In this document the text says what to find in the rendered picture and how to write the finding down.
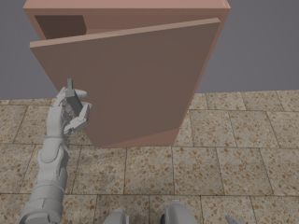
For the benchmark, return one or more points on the left robot forearm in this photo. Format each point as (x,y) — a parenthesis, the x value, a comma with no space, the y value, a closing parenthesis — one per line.
(46,200)

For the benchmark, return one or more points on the robot right thigh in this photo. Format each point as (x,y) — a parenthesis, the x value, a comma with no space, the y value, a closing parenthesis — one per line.
(177,213)

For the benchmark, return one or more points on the cupboard door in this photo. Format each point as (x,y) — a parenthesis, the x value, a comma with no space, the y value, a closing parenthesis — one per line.
(138,80)

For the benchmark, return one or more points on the left robot shin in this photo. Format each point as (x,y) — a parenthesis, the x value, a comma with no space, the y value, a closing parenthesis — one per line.
(118,210)

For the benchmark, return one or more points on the right robot hand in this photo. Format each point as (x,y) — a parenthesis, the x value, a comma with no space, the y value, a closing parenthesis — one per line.
(233,220)

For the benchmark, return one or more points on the left robot hand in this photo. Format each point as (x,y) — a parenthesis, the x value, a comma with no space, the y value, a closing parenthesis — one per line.
(59,115)

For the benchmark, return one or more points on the handle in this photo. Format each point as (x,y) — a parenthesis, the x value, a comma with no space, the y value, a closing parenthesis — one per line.
(72,98)

